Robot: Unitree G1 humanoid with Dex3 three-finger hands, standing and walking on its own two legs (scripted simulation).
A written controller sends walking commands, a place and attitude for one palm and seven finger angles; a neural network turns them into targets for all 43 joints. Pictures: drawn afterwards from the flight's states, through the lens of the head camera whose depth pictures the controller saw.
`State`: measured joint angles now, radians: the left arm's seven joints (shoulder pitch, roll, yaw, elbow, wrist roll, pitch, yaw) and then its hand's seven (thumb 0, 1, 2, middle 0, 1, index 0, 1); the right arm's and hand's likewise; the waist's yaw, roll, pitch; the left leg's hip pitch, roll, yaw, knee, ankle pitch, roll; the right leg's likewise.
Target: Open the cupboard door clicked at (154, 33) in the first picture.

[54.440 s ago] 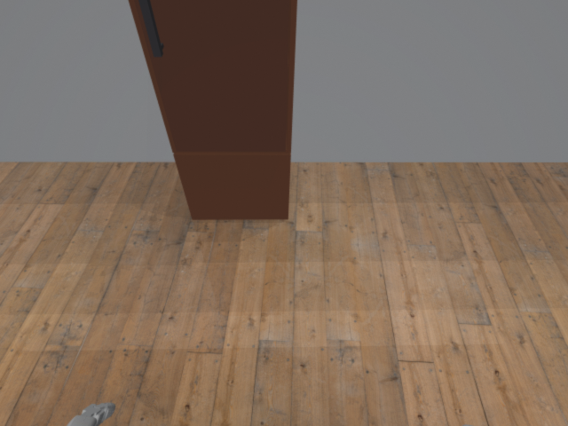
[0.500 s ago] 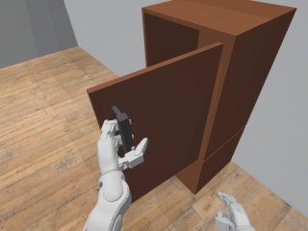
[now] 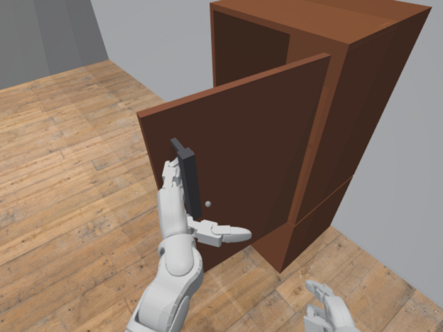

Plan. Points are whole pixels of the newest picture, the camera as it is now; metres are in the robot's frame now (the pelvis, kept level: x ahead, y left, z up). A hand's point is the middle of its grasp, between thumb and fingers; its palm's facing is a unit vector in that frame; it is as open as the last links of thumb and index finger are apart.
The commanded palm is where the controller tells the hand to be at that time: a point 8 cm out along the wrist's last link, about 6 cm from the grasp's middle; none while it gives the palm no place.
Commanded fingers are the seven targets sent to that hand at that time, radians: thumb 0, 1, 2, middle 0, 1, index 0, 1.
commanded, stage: slide the hand sideways off the handle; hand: left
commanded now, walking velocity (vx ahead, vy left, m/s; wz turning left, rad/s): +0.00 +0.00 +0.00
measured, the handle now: (185, 180) +0.34 +0.10 +0.12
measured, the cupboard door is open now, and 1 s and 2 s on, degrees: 83 86 86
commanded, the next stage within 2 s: draw the hand back to the body in 1.30 s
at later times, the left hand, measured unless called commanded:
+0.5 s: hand (206, 223) +0.25 +0.05 +0.13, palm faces -0.11 -0.99 +0.01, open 16.3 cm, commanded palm +0.23 +0.10 +0.12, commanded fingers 0.00 -0.50 0.30 -0.15 -0.30 -0.15 -0.30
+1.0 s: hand (179, 240) +0.23 +0.08 +0.12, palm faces -0.05 -1.00 -0.03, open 16.2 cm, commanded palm +0.19 +0.15 +0.12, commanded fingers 0.00 -0.50 0.30 -0.15 -0.30 -0.15 -0.30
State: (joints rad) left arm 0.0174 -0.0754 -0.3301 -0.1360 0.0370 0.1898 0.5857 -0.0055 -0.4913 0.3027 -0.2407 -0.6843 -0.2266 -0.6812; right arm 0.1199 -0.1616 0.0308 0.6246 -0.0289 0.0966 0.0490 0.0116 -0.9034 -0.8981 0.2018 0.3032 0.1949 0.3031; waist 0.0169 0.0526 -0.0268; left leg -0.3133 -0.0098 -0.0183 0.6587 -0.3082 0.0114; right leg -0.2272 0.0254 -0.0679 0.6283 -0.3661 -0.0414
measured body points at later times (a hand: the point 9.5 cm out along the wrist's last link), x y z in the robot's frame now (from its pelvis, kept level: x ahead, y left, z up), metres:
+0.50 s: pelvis -0.01 +0.01 +0.00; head -0.03 -0.01 +0.45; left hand +0.25 +0.10 +0.13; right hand +0.18 -0.20 -0.07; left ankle +0.03 +0.11 -0.72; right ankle -0.01 -0.09 -0.72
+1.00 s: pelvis +0.03 -0.01 +0.00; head +0.01 -0.03 +0.45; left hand +0.22 +0.14 +0.13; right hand +0.22 -0.22 -0.07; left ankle +0.03 +0.11 -0.72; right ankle -0.01 -0.09 -0.72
